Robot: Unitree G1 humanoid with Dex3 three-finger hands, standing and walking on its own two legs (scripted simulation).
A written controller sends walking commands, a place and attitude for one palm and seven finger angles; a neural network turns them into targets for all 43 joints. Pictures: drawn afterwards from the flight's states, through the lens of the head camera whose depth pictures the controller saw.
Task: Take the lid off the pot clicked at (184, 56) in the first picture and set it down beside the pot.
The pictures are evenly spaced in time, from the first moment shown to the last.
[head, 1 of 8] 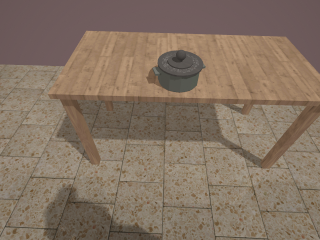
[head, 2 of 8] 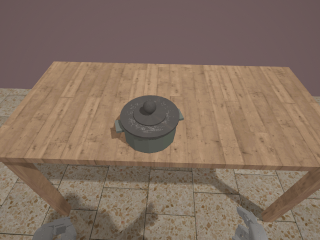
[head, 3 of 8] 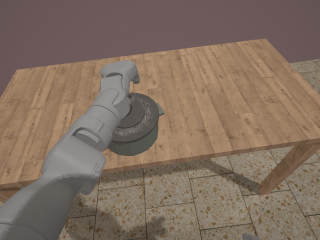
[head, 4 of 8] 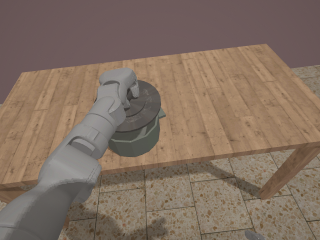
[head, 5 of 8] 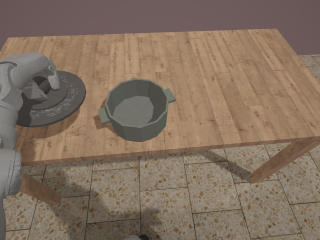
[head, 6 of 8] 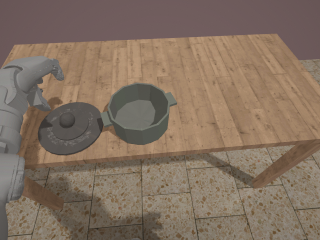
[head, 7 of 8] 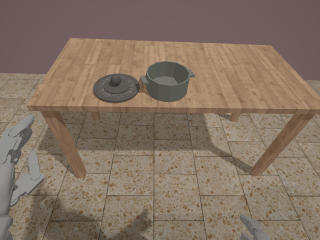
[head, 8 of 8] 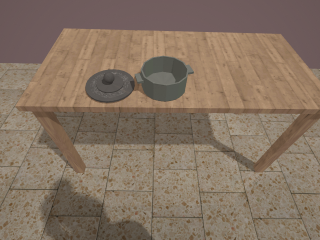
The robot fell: no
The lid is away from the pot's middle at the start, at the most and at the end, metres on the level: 0.00 0.25 0.23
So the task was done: yes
